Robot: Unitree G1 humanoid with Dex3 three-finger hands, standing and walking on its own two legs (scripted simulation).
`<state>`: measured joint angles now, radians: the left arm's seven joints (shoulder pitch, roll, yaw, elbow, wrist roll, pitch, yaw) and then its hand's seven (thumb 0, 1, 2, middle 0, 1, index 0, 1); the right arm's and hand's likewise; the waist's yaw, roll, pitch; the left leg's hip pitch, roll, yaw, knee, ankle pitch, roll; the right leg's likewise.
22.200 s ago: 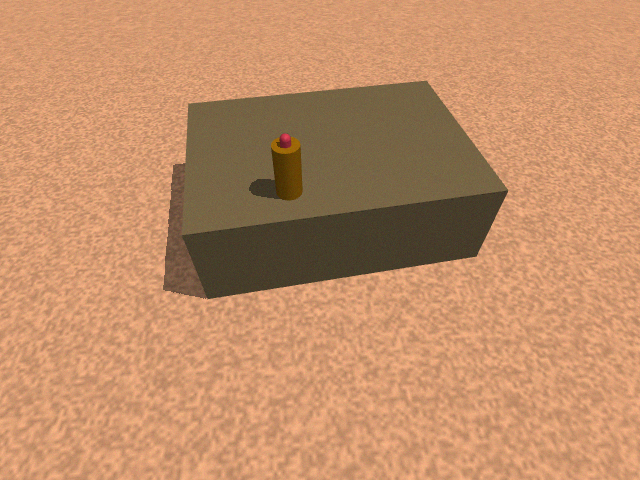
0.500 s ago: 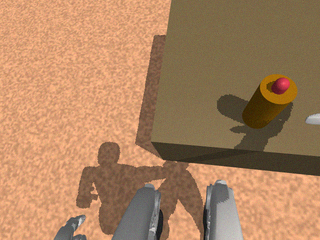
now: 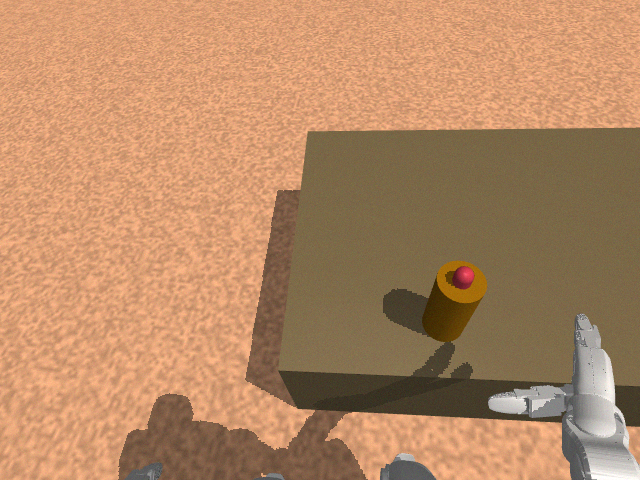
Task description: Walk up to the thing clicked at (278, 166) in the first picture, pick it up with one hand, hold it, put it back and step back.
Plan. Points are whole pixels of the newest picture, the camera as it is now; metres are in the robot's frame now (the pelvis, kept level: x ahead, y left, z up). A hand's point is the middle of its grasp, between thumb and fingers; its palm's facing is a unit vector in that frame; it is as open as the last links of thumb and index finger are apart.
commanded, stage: home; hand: right
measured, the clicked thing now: (453, 299) +0.47 -0.21 -0.25
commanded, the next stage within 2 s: none
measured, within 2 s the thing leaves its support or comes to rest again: neither
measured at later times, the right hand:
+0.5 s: hand (485, 476) +0.16 -0.16 -0.06, palm faces +0.11 +0.97 -0.20, open 17.4 cm
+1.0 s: hand (477, 467) +0.17 -0.15 -0.06, palm faces +0.09 +0.97 -0.21, open 17.6 cm
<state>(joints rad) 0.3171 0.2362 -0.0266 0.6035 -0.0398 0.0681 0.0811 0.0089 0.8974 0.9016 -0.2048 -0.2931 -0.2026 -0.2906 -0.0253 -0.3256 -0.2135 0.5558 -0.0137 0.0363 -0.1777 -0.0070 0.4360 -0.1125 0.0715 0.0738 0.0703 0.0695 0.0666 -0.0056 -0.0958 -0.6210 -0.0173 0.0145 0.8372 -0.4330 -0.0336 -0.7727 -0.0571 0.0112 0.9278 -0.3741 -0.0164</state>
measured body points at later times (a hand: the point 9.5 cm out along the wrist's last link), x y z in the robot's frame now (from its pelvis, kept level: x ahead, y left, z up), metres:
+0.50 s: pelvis +0.01 +0.03 +0.00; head +0.02 +0.02 +0.45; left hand +0.21 +0.26 -0.05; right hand +0.15 -0.21 -0.04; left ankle -0.01 +0.15 -0.69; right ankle +0.04 -0.10 -0.69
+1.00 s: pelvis +0.01 +0.03 -0.01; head +0.02 +0.03 +0.44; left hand +0.18 +0.28 -0.08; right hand +0.16 -0.20 -0.04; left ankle -0.01 +0.15 -0.69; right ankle +0.04 -0.10 -0.69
